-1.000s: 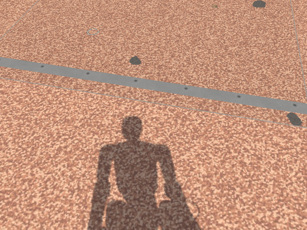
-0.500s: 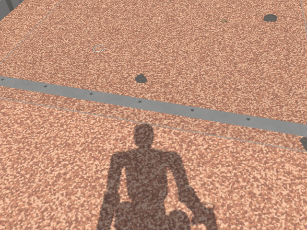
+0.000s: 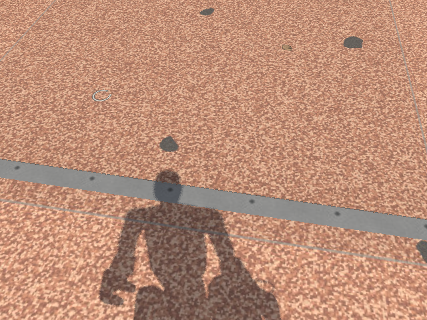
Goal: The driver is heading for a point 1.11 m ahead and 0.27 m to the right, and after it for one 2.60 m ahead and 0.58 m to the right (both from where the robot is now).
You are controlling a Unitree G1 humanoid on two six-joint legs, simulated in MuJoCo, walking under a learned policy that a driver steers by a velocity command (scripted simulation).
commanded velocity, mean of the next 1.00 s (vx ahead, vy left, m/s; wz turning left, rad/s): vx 0.50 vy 0.00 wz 0.00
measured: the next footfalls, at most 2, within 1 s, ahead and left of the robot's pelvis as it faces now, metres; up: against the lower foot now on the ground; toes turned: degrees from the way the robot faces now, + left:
right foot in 0.30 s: +0.34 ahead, -0.17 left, +0.00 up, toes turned -2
left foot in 0.86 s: +0.68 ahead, +0.06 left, +0.00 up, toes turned +2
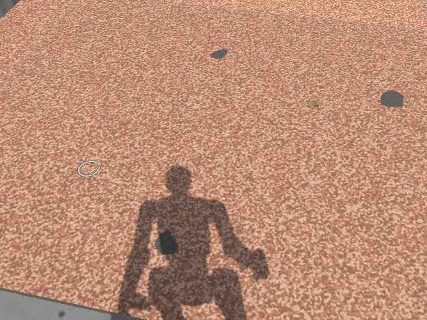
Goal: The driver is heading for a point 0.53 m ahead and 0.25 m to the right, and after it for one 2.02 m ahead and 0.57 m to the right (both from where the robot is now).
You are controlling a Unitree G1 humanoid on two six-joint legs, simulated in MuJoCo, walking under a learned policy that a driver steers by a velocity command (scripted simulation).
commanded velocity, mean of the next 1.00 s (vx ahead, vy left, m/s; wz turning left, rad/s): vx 0.50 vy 0.00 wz -0.47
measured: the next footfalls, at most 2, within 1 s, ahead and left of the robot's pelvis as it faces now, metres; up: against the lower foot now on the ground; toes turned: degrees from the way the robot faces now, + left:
right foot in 0.46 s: +0.33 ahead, -0.17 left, +0.00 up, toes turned -15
left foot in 0.92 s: +0.67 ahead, -0.03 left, -0.16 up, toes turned -28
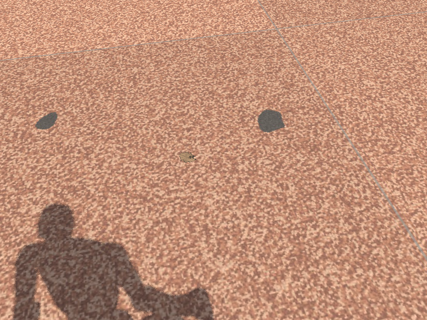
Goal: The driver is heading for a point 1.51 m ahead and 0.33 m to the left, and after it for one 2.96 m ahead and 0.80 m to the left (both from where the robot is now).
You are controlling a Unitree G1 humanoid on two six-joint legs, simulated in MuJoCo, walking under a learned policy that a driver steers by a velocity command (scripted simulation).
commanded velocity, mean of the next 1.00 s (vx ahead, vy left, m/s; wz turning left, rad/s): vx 0.50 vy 0.00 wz -0.03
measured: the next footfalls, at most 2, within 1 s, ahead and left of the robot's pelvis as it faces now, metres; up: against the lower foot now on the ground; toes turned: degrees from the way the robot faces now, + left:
right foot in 0.36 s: +0.34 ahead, -0.16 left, +0.00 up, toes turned -15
left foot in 0.94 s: +0.67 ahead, +0.01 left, +0.00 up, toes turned +2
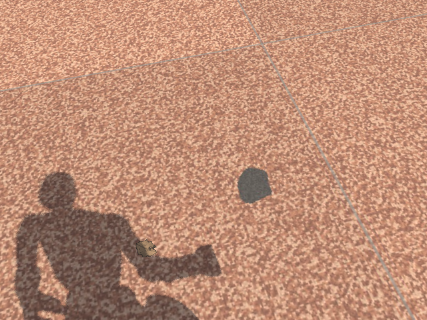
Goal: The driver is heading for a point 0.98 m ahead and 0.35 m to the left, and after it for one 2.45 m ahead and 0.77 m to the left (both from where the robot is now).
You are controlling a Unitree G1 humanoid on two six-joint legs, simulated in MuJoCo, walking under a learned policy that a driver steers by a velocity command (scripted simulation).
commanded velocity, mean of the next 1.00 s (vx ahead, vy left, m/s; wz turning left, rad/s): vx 0.50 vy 0.00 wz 0.58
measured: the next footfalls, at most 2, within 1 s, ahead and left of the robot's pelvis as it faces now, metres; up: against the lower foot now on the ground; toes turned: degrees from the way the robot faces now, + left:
right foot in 0.40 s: +0.42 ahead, -0.10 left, +0.00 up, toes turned +19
left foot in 0.94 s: +0.56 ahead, +0.26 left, +0.00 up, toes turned +36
